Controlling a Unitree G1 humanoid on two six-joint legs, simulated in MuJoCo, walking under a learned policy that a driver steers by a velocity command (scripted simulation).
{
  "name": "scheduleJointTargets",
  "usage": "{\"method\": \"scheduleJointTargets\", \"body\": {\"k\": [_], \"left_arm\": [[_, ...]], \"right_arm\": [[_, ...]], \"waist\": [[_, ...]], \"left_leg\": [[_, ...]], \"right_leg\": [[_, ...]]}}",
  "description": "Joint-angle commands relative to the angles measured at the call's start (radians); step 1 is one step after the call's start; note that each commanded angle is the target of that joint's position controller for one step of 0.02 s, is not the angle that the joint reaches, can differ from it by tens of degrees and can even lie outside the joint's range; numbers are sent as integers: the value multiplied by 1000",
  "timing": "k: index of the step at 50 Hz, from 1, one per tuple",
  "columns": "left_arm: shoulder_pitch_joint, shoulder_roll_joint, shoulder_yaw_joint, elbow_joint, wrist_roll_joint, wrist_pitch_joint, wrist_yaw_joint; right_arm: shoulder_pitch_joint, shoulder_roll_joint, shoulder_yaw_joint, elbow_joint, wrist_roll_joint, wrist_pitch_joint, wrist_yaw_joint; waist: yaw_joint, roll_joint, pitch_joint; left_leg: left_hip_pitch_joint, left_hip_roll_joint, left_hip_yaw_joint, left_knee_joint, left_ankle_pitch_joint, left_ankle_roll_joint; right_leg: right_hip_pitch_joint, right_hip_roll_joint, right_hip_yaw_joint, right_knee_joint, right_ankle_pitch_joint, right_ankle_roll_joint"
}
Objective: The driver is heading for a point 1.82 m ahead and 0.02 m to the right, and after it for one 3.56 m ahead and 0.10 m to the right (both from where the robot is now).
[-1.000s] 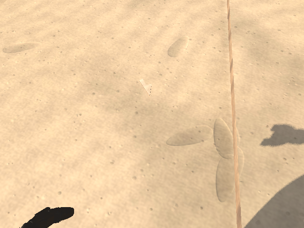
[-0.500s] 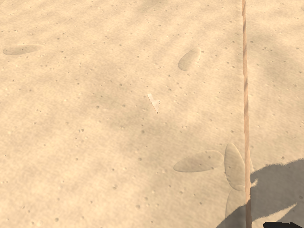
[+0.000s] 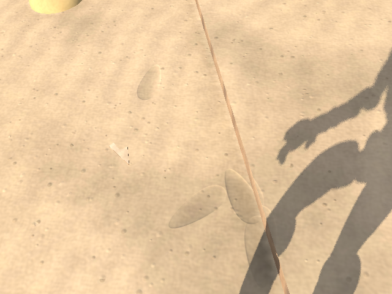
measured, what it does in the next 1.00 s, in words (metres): walks ahead: left foot, then right foot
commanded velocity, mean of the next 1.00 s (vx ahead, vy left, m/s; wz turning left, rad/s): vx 0.25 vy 0.00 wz -0.23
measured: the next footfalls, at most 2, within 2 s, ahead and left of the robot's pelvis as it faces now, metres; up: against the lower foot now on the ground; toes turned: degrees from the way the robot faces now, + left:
left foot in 0.26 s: +0.07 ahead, +0.15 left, +0.00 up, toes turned -16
right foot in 0.68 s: +0.08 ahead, -0.14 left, +0.00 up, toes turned -18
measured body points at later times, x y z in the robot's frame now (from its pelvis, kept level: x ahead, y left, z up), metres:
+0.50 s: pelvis +0.03 +0.04 +0.00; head +0.05 +0.05 +0.45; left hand +0.24 +0.28 -0.10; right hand +0.05 -0.26 -0.10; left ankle +0.03 +0.16 -0.74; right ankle -0.01 -0.11 -0.67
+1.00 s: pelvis +0.17 -0.05 +0.00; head +0.19 -0.07 +0.45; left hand +0.23 +0.22 -0.12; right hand +0.28 -0.33 -0.12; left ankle +0.37 +0.08 -0.67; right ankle +0.04 -0.12 -0.74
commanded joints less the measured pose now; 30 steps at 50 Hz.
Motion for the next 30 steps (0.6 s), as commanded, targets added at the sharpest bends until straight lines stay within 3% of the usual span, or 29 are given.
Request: {"method": "scheduleJointTargets", "body": {"k": [1, 7, 10, 12, 13, 14, 15, 16, 17, 18, 19, 23, 26, 28, 30], "left_arm": [[-1, 179, 51, -74, -4, -6, 17], [-24, 198, 63, -104, -2, 12, 10], [-47, 197, 64, -115, -12, 17, 4], [-83, 188, 62, -126, -28, 23, 7], [-67, 160, 55, -129, -28, 24, 10], [-2, 97, 40, -123, -10, 23, 6], [-7, 147, 57, -150, -21, 12, 7], [0, 216, 76, -133, -10, 6, 7], [-5, 226, 83, -115, -14, 9, 3], [8, 198, 79, -98, -10, 16, 2], [-2, 176, 71, -99, -5, 18, -2], [-73, 98, 38, -121, -10, -16, -18], [-97, 69, 19, -123, -6, -41, -29], [-100, 62, 10, -120, -7, -53, -37], [-88, 81, 12, -118, -15, -60, -43]], "right_arm": [[-50, -49, -6, -81, 4, -21, 3], [-46, -63, -5, -84, 14, -40, 25], [-24, -70, -7, -83, 19, -54, 41], [35, -71, -13, -66, 16, -62, 51], [64, -105, -24, -58, 8, -61, 49], [67, -169, -35, -73, -8, -52, 42], [64, -205, -41, -70, -37, -46, 47], [29, -154, -29, -95, -29, -51, 44], [-3, -106, -15, -101, -17, -51, 38], [-15, -95, -10, -108, -2, -52, 31], [0, -86, -4, -100, 11, -54, 24], [110, -97, 0, -71, -1, -69, 23], [112, -124, -5, -63, 11, -78, 35], [128, -147, -11, -53, 21, -79, 46], [152, -161, -12, -40, 32, -78, 58]], "waist": [[9, -161, -126], [17, -189, -114], [9, -198, -127], [-36, -189, -132], [-35, -151, -146], [7, 72, -173], [13, 271, -123], [6, 178, -95], [10, 132, -69], [11, 130, -50], [-9, 132, -31], [-68, 113, -11], [-69, 122, -3], [-73, 128, 4], [-67, 125, 12]], "left_leg": [[-67, 4, -43, -126, 23, -17], [85, -28, -52, -318, -22, -11], [161, -42, -48, -442, -21, 8], [299, -41, -21, -662, 136, 34], [421, 38, -61, -718, 238, 63], [542, 257, -255, -737, 380, 150], [498, 396, -471, -778, 389, 312], [476, 406, -446, -799, 215, 341], [459, 335, -356, -814, 22, 289], [475, 276, -299, -825, -88, 245], [483, 263, -276, -836, -104, 241], [512, 237, -197, -889, -93, 258], [469, 235, -135, -900, -7, 261], [408, 237, -103, -896, 25, 267], [383, 254, -106, -877, 27, 278]], "right_leg": [[219, -224, 278, -116, 240, -157], [146, -207, 387, -101, 198, -168], [162, -191, 441, -66, 283, -157], [126, -144, 430, -19, 269, -113], [45, -100, 396, 30, 136, -65], [-96, 17, 241, 247, -218, 0], [-293, 111, 93, 421, -455, 47], [-333, 24, 95, 588, -383, 75], [-356, 0, 79, 628, -288, 81], [-388, -10, 60, 658, -227, 96], [-419, -19, 52, 690, -183, 109], [-410, -36, -4, 554, -108, 120], [-287, -65, -62, 351, -93, 107], [-167, -60, -103, 244, -118, 90], [-82, -48, -120, 152, -124, 68]]}}
Velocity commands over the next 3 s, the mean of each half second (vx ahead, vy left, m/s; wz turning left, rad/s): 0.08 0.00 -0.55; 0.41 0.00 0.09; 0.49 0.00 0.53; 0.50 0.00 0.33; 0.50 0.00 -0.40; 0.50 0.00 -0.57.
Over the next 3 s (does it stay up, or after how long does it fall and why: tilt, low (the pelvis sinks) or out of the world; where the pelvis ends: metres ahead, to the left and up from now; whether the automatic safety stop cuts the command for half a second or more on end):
stays up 1.19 0.09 -0.03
